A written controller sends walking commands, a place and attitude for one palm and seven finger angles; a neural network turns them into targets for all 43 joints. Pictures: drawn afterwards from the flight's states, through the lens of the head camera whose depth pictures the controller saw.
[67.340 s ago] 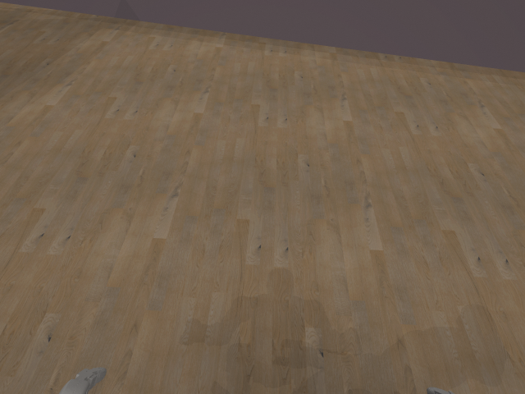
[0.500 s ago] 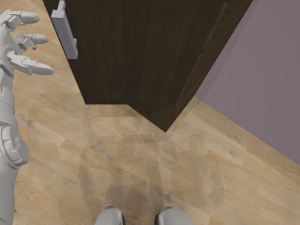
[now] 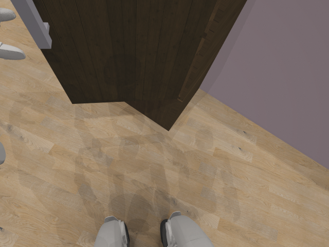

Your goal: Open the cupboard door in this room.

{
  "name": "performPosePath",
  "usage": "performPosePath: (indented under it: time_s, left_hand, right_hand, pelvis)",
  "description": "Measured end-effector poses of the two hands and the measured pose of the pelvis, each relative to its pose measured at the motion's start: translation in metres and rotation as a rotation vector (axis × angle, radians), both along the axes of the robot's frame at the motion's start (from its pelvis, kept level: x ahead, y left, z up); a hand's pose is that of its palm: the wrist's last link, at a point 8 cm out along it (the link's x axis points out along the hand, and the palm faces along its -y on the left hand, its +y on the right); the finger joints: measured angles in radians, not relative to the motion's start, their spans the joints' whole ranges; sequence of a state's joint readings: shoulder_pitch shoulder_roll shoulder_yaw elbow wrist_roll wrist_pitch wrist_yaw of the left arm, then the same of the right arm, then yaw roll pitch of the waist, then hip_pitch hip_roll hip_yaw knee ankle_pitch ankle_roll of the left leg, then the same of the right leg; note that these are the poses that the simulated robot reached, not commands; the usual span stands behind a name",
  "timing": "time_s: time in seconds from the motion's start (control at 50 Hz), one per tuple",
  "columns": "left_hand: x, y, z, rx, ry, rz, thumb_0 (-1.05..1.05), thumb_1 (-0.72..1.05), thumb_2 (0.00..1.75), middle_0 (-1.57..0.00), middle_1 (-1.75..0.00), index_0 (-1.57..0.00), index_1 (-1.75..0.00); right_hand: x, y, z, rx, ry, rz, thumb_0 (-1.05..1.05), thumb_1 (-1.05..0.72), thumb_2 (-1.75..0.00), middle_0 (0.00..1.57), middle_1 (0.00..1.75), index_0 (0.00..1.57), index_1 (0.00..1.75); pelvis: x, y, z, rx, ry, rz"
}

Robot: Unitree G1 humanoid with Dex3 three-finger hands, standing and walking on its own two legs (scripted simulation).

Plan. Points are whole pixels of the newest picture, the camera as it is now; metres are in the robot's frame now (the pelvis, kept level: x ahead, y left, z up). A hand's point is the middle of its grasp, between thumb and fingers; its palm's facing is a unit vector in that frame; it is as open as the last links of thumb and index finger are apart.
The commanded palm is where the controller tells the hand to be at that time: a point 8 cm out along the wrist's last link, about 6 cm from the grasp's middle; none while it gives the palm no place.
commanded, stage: move the hooked fingers beside the handle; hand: left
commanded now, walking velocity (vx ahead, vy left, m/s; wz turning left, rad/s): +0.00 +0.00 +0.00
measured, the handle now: (34, 12) +0.60 +0.19 +0.12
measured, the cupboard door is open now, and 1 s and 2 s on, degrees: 41 40 40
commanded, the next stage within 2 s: slide the fingers in behind the handle in 0.32 s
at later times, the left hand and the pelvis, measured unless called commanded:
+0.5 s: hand out of the picture +0.55 +0.25 +0.12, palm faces -0.02 -1.00 +0.00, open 14.0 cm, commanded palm +0.54 +0.28 +0.12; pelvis +0.02 +0.01 +0.01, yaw +1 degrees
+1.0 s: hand (17, 29) +0.56 +0.21 +0.12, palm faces +0.00 -1.00 +0.00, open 13.9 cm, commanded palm +0.54 +0.25 +0.12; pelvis +0.00 +0.01 +0.00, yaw +1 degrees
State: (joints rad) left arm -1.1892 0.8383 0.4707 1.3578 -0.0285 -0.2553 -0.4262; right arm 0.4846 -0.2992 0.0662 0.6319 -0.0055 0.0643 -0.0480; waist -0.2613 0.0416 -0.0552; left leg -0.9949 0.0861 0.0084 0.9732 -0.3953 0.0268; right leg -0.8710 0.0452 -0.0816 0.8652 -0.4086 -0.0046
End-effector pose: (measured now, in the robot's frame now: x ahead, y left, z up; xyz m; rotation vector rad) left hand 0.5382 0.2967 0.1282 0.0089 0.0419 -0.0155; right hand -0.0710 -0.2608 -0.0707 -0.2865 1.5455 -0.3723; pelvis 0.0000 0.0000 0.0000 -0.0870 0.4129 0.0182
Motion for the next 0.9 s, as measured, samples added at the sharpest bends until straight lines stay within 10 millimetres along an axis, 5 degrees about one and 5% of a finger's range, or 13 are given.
performPosePath:
  time_s: [0.14,0.52,0.9]
  left_hand:
    - [-0.003,0.009,-0.001,0.002,0.018,0.014,-0.01,-0.49,0.30,-0.30,-1.20,-0.30,-1.20]
    - [-0.009,0.006,-0.007,-0.006,0.002,0.000,-0.01,-0.50,0.30,-0.30,-1.20,-0.30,-1.20]
    - [-0.005,-0.028,-0.008,-0.018,0.003,-0.006,-0.01,-0.50,0.30,-0.30,-1.20,-0.30,-1.20]
  right_hand:
    - [0.005,0.006,0.001,0.015,-0.009,-0.014,0.00,-0.91,-0.89,0.20,0.30,0.21,0.30]
    - [0.064,0.007,-0.005,0.026,-0.125,0.069,0.00,-0.91,-0.89,0.20,0.30,0.21,0.30]
    - [0.039,0.011,-0.011,0.054,-0.088,0.047,0.00,-0.91,-0.89,0.20,0.30,0.21,0.30]
  pelvis:
    - [0.007,0.002,0.003,0.000,-0.005,-0.007]
    - [0.016,0.011,0.006,0.000,-0.026,0.009]
    - [0.007,0.009,0.003,0.004,-0.030,0.015]
